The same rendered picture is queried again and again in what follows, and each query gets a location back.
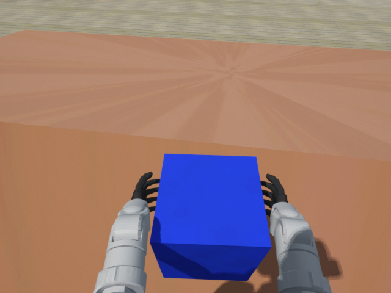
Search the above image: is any robot left forearm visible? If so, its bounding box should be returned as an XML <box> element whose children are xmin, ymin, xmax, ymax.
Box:
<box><xmin>93</xmin><ymin>198</ymin><xmax>150</xmax><ymax>293</ymax></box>

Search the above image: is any carton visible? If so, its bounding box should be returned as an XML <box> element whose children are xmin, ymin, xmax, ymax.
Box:
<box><xmin>150</xmin><ymin>154</ymin><xmax>271</xmax><ymax>281</ymax></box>

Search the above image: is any right robot hand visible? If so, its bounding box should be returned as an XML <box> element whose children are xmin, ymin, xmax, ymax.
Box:
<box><xmin>260</xmin><ymin>174</ymin><xmax>288</xmax><ymax>216</ymax></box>

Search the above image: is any left robot hand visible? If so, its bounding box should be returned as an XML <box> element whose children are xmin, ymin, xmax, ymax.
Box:
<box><xmin>131</xmin><ymin>172</ymin><xmax>160</xmax><ymax>212</ymax></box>

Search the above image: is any robot right forearm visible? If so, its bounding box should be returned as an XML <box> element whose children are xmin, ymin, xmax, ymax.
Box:
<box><xmin>269</xmin><ymin>202</ymin><xmax>332</xmax><ymax>293</ymax></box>

